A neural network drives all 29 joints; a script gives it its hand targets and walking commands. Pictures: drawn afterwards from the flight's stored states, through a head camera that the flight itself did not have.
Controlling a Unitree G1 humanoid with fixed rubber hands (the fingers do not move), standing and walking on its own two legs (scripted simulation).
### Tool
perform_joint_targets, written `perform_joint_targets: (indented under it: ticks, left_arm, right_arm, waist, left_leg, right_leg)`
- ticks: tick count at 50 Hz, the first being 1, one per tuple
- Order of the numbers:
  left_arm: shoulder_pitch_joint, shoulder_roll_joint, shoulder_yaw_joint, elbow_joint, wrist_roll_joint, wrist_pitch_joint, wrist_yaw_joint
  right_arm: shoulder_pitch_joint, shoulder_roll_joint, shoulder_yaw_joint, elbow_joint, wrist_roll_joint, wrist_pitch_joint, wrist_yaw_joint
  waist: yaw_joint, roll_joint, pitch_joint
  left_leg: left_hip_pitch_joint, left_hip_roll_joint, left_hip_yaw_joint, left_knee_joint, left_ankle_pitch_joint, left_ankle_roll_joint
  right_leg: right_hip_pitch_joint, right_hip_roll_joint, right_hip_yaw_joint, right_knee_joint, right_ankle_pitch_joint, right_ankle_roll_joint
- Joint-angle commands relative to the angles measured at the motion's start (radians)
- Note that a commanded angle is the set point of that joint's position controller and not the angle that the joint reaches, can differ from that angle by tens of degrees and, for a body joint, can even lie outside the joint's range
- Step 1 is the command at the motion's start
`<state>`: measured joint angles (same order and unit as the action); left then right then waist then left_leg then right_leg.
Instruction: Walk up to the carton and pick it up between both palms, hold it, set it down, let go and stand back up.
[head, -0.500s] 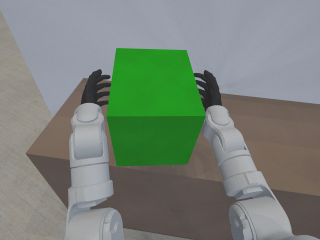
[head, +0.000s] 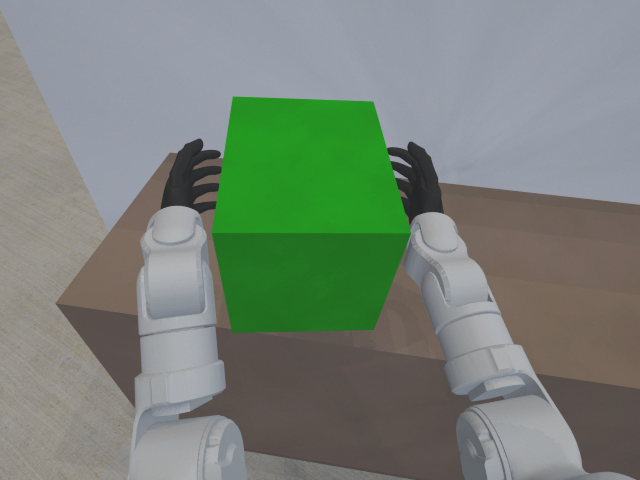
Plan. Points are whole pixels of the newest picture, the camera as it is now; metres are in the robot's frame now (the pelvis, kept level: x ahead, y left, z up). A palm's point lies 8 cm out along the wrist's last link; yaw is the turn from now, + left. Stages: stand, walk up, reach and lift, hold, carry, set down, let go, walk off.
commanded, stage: hold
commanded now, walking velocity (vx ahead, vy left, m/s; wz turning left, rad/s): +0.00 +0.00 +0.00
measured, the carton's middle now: (304, 214) +0.41 +0.00 +0.13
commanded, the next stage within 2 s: set down in 0.32 s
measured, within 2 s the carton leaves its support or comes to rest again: neither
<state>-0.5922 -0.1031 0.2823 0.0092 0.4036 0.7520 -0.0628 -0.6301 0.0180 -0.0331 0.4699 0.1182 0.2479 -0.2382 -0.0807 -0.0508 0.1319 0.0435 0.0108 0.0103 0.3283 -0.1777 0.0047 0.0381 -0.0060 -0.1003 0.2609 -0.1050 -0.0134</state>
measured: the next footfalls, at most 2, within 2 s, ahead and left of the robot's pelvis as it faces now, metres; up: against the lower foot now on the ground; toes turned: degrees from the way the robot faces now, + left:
none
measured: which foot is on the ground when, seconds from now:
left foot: down 0.00-1.00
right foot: down 0.00-1.00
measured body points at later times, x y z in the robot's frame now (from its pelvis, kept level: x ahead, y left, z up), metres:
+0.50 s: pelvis +0.01 -0.01 +0.00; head -0.03 +0.02 +0.45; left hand +0.37 +0.14 +0.19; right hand +0.38 -0.15 +0.18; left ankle +0.02 +0.11 -0.75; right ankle +0.04 -0.11 -0.75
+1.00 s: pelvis +0.03 -0.02 +0.00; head +0.02 +0.01 +0.45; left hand +0.39 +0.12 +0.14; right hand +0.41 -0.16 +0.14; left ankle +0.02 +0.11 -0.75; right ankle +0.04 -0.11 -0.75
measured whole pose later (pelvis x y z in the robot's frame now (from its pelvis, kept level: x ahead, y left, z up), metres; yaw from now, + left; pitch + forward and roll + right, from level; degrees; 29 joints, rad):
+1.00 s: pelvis +0.03 -0.02 +0.00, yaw +2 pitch -8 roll -1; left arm -0.43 -0.15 0.20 0.08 0.38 0.47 0.03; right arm -0.54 -0.01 -0.06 0.59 0.04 -0.10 -0.15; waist -0.08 -0.06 0.12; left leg 0.01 0.03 -0.03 0.33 -0.21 -0.02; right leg 0.03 0.01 -0.15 0.26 -0.15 -0.03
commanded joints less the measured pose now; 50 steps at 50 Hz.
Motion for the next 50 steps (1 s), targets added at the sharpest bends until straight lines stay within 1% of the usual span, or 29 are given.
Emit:
perform_joint_targets:
  ticks: [1,2,5,6,8,10,13,16,17,18,22,23,24,25,26,28,30,32,35,36,38,41,43,45,47,50]
  left_arm:
    - [-0.589,-0.453,-0.462,-0.051,-0.164,-0.065,-0.114]
    - [-0.583,-0.453,-0.460,-0.053,-0.162,-0.064,-0.113]
    - [-0.573,-0.447,-0.441,-0.043,-0.149,-0.057,-0.114]
    - [-0.583,-0.448,-0.445,-0.056,-0.151,-0.059,-0.113]
    - [-0.571,-0.445,-0.445,-0.053,-0.151,-0.058,-0.115]
    - [-0.560,-0.442,-0.444,-0.052,-0.148,-0.057,-0.119]
    - [-0.540,-0.442,-0.452,-0.069,-0.151,-0.053,-0.124]
    - [-0.547,-0.437,-0.463,-0.093,-0.162,-0.060,-0.129]
    - [-0.535,-0.423,-0.478,-0.093,-0.156,-0.059,-0.132]
    - [-0.536,-0.423,-0.481,-0.106,-0.159,-0.065,-0.135]
    - [-0.543,-0.425,-0.473,-0.084,-0.152,-0.116,-0.138]
    - [-0.533,-0.410,-0.417,-0.005,-0.154,-0.109,-0.144]
    - [-0.528,-0.409,-0.404,0.003,-0.148,-0.122,-0.144]
    - [-0.529,-0.412,-0.408,0.003,-0.147,-0.136,-0.141]
    - [-0.526,-0.418,-0.411,0.012,-0.141,-0.152,-0.136]
    - [-0.503,-0.427,-0.414,0.047,-0.129,-0.187,-0.123]
    - [-0.469,-0.425,-0.401,0.072,-0.111,-0.216,-0.114]
    - [-0.440,-0.420,-0.387,0.082,-0.099,-0.236,-0.112]
    - [-0.422,-0.415,-0.390,0.070,-0.095,-0.262,-0.106]
    - [-0.420,-0.419,-0.402,0.065,-0.098,-0.271,-0.102]
    - [-0.418,-0.432,-0.439,0.044,-0.108,-0.292,-0.093]
    - [-0.433,-0.458,-0.510,-0.015,-0.128,-0.335,-0.070]
    - [-0.444,-0.472,-0.547,-0.051,-0.139,-0.361,-0.053]
    - [-0.440,-0.475,-0.566,-0.067,-0.144,-0.376,-0.040]
    - [-0.420,-0.469,-0.565,-0.064,-0.141,-0.376,-0.032]
    - [-0.384,-0.456,-0.538,-0.045,-0.129,-0.359,-0.032]
  right_arm:
    - [-0.713,0.512,0.363,-0.277,0.046,-0.082,0.122]
    - [-0.703,0.510,0.362,-0.271,0.045,-0.081,0.123]
    - [-0.699,0.506,0.362,-0.256,0.047,-0.080,0.125]
    - [-0.700,0.510,0.363,-0.256,0.050,-0.081,0.125]
    - [-0.702,0.513,0.373,-0.265,0.056,-0.083,0.122]
    - [-0.694,0.512,0.376,-0.270,0.058,-0.082,0.116]
    - [-0.678,0.510,0.393,-0.290,0.074,-0.079,0.106]
    - [-0.681,0.524,0.414,-0.323,0.083,-0.075,0.098]
    - [-0.674,0.525,0.393,-0.298,0.075,-0.072,0.098]
    - [-0.666,0.522,0.386,-0.305,0.072,-0.077,0.099]
    - [-0.667,0.505,0.344,-0.301,0.018,-0.134,0.118]
    - [-0.709,0.484,0.329,-0.319,0.000,-0.139,0.124]
    - [-0.700,0.484,0.309,-0.295,-0.019,-0.152,0.133]
    - [-0.700,0.469,0.287,-0.276,-0.035,-0.177,0.144]
    - [-0.703,0.454,0.266,-0.261,-0.053,-0.206,0.157]
    - [-0.687,0.430,0.223,-0.218,-0.092,-0.259,0.179]
    - [-0.647,0.406,0.189,-0.164,-0.124,-0.299,0.194]
    - [-0.608,0.389,0.164,-0.110,-0.148,-0.328,0.203]
    - [-0.555,0.383,0.149,-0.052,-0.165,-0.357,0.206]
    - [-0.554,0.388,0.156,-0.055,-0.164,-0.369,0.206]
    - [-0.564,0.391,0.186,-0.074,-0.151,-0.394,0.201]
    - [-0.586,0.400,0.261,-0.133,-0.115,-0.431,0.190]
    - [-0.587,0.409,0.303,-0.158,-0.097,-0.445,0.185]
    - [-0.572,0.414,0.326,-0.167,-0.086,-0.446,0.182]
    - [-0.547,0.411,0.333,-0.157,-0.081,-0.437,0.179]
    - [-0.517,0.399,0.321,-0.123,-0.077,-0.417,0.178]
  waist:
    - [-0.010,0.058,-0.406]
    - [-0.011,0.058,-0.405]
    - [-0.001,0.058,-0.393]
    - [-0.002,0.060,-0.399]
    - [-0.001,0.053,-0.402]
    - [-0.007,0.049,-0.401]
    - [-0.014,0.055,-0.406]
    - [-0.015,0.047,-0.421]
    - [-0.027,0.052,-0.407]
    - [-0.027,0.053,-0.411]
    - [-0.018,0.063,-0.401]
    - [-0.021,0.009,-0.382]
    - [-0.013,0.016,-0.351]
    - [-0.006,0.027,-0.352]
    - [0.004,0.043,-0.355]
    - [0.013,0.067,-0.357]
    - [0.018,0.066,-0.340]
    - [0.017,0.053,-0.314]
    - [0.012,0.043,-0.300]
    - [0.009,0.037,-0.310]
    - [0.002,0.033,-0.367]
    - [-0.009,0.033,-0.480]
    - [-0.013,0.036,-0.530]
    - [-0.012,0.040,-0.547]
    - [-0.008,0.040,-0.536]
    - [0.001,0.033,-0.493]
  left_leg:
    - [0.001,-0.028,0.032,-0.044,0.194,-0.010]
    - [0.004,-0.027,0.032,-0.045,0.193,-0.011]
    - [-0.003,-0.028,0.036,-0.051,0.187,-0.008]
    - [0.000,-0.028,0.036,-0.049,0.195,-0.010]
    - [0.006,-0.031,0.036,-0.040,0.218,-0.010]
    - [0.008,-0.034,0.036,-0.035,0.230,-0.010]
    - [0.011,-0.038,0.034,-0.023,0.268,-0.016]
    - [-0.004,-0.044,0.032,-0.022,0.257,-0.012]
    - [0.007,-0.045,0.029,-0.019,0.258,-0.014]
    - [0.016,-0.045,0.029,-0.017,0.261,-0.016]
    - [0.009,-0.041,0.032,-0.031,0.211,-0.019]
    - [-0.045,-0.048,0.050,-0.057,0.087,0.011]
    - [-0.084,-0.039,0.047,-0.086,0.026,0.021]
    - [-0.090,-0.032,0.049,-0.099,-0.002,0.020]
    - [-0.081,-0.024,0.048,-0.102,-0.001,0.016]
    - [-0.040,-0.011,0.046,-0.097,0.006,0.004]
    - [-0.012,-0.003,0.047,-0.094,0.023,-0.003]
    - [-0.013,-0.001,0.050,-0.097,0.041,-0.005]
    - [-0.013,-0.007,0.055,-0.092,0.084,-0.008]
    - [-0.005,-0.008,0.056,-0.084,0.119,-0.011]
    - [0.015,-0.014,0.049,-0.049,0.222,-0.020]
    - [0.050,-0.019,0.028,0.006,0.387,-0.036]
    - [0.052,-0.020,0.013,0.027,0.452,-0.040]
    - [0.040,-0.020,0.001,0.032,0.466,-0.039]
    - [0.020,-0.019,-0.007,0.026,0.441,-0.033]
    - [-0.015,-0.019,-0.008,0.000,0.372,-0.023]
  right_leg:
    - [0.157,0.050,-0.022,0.006,0.092,0.038]
    - [0.159,0.050,-0.021,0.005,0.091,0.037]
    - [0.163,0.049,-0.020,0.004,0.086,0.037]
    - [0.164,0.050,-0.021,0.006,0.093,0.038]
    - [0.177,0.047,-0.018,0.006,0.126,0.040]
    - [0.190,0.046,-0.015,0.007,0.156,0.043]
    - [0.215,0.045,-0.012,0.014,0.212,0.047]
    - [0.229,0.040,-0.010,0.021,0.242,0.055]
    - [0.215,0.043,-0.019,0.015,0.228,0.057]
    - [0.206,0.043,-0.023,0.014,0.222,0.057]
    - [0.171,0.038,-0.039,0.007,0.157,0.051]
    - [0.205,0.023,-0.027,-0.008,0.126,0.059]
    - [0.202,0.018,-0.030,0.000,0.098,0.058]
    - [0.190,0.019,-0.037,0.005,0.057,0.053]
    - [0.172,0.022,-0.045,0.004,0.023,0.043]
    - [0.116,0.026,-0.065,-0.002,-0.028,0.030]
    - [0.087,0.029,-0.078,-0.008,-0.046,0.027]
    - [0.088,0.029,-0.082,-0.011,-0.043,0.029]
    - [0.104,0.026,-0.082,-0.009,-0.006,0.037]
    - [0.110,0.026,-0.082,-0.006,0.030,0.039]
    - [0.149,0.030,-0.078,0.008,0.147,0.041]
    - [0.203,0.036,-0.069,0.040,0.345,0.044]
    - [0.225,0.035,-0.060,0.057,0.435,0.044]
    - [0.235,0.032,-0.051,0.067,0.479,0.044]
    - [0.241,0.027,-0.043,0.069,0.491,0.045]
    - [0.246,0.019,-0.033,0.064,0.475,0.050]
